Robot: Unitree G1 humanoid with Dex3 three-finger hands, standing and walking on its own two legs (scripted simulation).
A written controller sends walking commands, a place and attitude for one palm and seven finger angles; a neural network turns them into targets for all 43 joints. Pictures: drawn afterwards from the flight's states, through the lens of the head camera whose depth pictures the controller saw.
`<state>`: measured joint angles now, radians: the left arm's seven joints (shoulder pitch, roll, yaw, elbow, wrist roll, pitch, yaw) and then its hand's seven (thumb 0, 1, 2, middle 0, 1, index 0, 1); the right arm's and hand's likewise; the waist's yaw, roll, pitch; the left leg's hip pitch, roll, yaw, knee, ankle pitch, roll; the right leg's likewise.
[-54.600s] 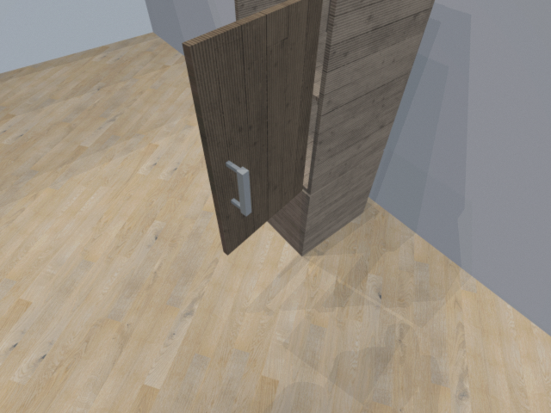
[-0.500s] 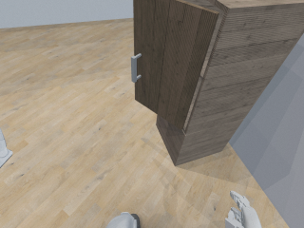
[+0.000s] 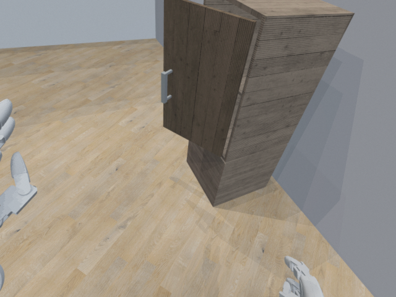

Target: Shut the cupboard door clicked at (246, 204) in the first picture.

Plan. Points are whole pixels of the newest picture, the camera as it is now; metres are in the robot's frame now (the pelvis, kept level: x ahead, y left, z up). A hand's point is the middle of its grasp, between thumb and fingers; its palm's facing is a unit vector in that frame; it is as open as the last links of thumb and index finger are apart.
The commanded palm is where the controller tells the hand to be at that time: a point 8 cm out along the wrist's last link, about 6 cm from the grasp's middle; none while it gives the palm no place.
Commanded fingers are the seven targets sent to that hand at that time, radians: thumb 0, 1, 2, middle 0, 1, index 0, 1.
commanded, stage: stop stepping back and stand still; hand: left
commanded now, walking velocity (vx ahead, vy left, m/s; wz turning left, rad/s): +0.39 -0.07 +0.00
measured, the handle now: (167, 86) +0.93 +0.21 -0.07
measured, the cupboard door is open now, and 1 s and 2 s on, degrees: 31 31 31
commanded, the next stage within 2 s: let the arm hang, fingers relaxed in 1.90 s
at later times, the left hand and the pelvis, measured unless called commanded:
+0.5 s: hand out of the picture +0.09 +0.27 +0.18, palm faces +0.37 -0.85 -0.38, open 7.4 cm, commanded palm +0.01 +0.32 +0.19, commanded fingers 0.00 0.90 0.90 -0.20 -0.30 -0.20 -0.30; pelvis -0.15 +0.03 +0.00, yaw -4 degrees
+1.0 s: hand out of the picture +0.06 +0.29 +0.19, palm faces +0.45 -0.80 -0.41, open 7.4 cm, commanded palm -0.01 +0.33 +0.19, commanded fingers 0.00 0.90 0.90 -0.20 -0.30 -0.20 -0.30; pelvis -0.15 +0.03 +0.01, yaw -1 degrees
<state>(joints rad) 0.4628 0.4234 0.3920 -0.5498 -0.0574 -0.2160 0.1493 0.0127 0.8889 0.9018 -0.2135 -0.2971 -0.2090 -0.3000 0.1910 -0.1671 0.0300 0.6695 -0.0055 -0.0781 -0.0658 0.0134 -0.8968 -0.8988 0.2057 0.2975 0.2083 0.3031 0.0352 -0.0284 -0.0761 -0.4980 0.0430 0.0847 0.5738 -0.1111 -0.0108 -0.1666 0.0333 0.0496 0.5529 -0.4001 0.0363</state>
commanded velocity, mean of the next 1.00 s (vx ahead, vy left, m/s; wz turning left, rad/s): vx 0.20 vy -0.03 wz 0.00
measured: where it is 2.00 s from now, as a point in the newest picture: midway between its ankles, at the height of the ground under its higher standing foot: outside the picture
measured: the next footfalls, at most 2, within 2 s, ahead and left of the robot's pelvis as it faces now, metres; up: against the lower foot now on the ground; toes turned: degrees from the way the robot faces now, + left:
left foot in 0.38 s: -0.02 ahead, +0.17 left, +0.00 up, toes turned -1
right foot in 0.60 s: -0.14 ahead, -0.05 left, +0.00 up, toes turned -6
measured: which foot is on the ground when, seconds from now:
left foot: down 0.00-0.16, up 0.18-0.36, down 0.38-0.58, up 0.60-0.92, down 0.94-1.00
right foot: down 0.00-0.36, up 0.38-0.58, down 0.60-1.00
